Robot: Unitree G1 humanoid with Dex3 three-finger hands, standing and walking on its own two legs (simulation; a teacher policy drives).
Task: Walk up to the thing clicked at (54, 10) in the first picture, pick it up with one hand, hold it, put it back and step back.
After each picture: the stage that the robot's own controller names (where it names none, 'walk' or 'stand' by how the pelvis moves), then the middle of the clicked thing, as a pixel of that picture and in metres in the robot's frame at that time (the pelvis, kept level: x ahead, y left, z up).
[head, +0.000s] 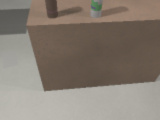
stand; out of the picture +0.96 +0.21 +0.07
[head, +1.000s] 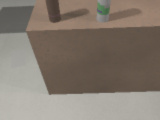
walk; out of the picture +0.86 +0.22 +0.08
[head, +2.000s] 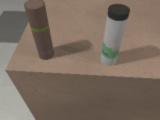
stand; (41, 33) +0.55 +0.21 +0.08
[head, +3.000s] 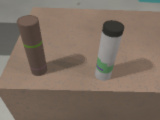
stand; (34, 49) +0.49 +0.21 +0.08
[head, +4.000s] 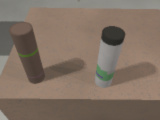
stand; (30, 56) +0.45 +0.21 +0.07
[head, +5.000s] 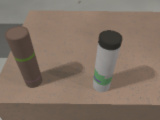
stand; (26, 60) +0.44 +0.22 +0.07
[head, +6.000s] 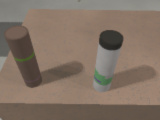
stand; (26, 60) +0.43 +0.22 +0.07
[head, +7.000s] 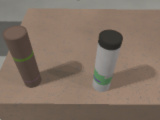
stand; (25, 60) +0.43 +0.23 +0.07
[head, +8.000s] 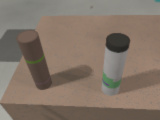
rise first; (36, 63) +0.43 +0.22 +0.07
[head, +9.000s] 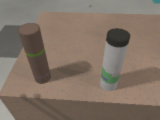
go down; (36, 56) +0.46 +0.21 +0.08
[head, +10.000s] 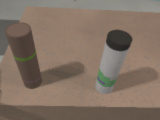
go down; (26, 60) +0.42 +0.20 +0.08
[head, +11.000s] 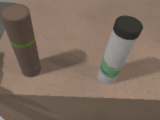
close in; (24, 46) +0.44 +0.19 +0.10
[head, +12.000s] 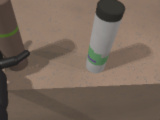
close; (8, 37) +0.46 +0.21 +0.13
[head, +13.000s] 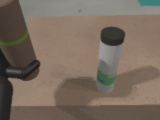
lift; (16, 43) +0.33 +0.18 +0.26
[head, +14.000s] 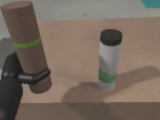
hold; (30, 52) +0.34 +0.16 +0.23
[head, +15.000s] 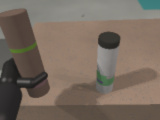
hold; (27, 57) +0.34 +0.17 +0.21
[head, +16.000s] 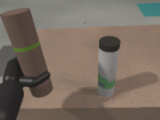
hold; (30, 56) +0.34 +0.16 +0.23
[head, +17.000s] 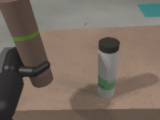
crouch; (30, 46) +0.35 +0.16 +0.26
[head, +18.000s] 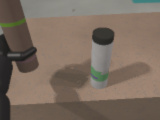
crouch; (17, 33) +0.43 +0.19 +0.23
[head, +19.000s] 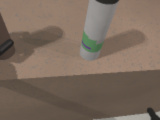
lower; out of the picture +0.49 +0.22 +0.14
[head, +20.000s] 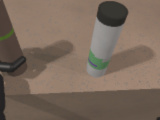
lower; (4, 41) +0.44 +0.22 +0.13
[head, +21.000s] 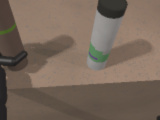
lower; (6, 35) +0.46 +0.21 +0.13
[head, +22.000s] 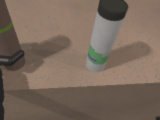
lower; (3, 35) +0.46 +0.22 +0.13
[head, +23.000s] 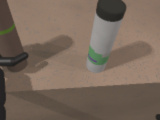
open; (5, 36) +0.46 +0.21 +0.13
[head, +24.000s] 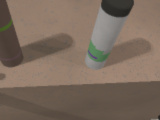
rise; (1, 31) +0.45 +0.21 +0.13
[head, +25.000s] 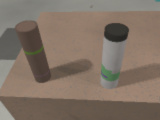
sink last; (35, 55) +0.45 +0.22 +0.10
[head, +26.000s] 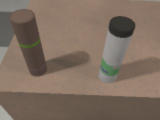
stand; (31, 47) +0.45 +0.20 +0.10
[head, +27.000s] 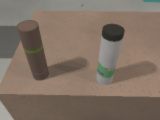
stand; (35, 53) +0.47 +0.21 +0.08
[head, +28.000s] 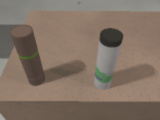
stand; (30, 58) +0.45 +0.21 +0.07
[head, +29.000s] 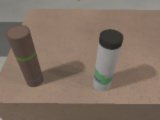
stand; (27, 60) +0.43 +0.22 +0.07
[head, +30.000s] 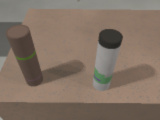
stand; (27, 59) +0.44 +0.22 +0.07
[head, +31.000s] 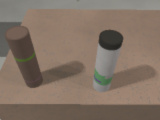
stand; (27, 60) +0.43 +0.22 +0.07
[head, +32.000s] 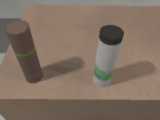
walk; (27, 56) +0.44 +0.22 +0.07
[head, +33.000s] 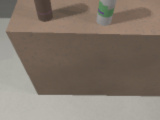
walk; out of the picture +0.70 +0.22 +0.09
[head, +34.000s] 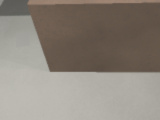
walk; out of the picture +1.03 +0.22 +0.09
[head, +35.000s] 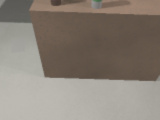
stand; out of the picture +1.07 +0.21 +0.09
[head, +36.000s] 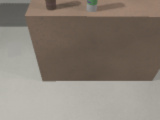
stand; out of the picture +1.05 +0.23 +0.07
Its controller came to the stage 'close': yes
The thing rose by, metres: 0.21
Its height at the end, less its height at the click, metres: +0.00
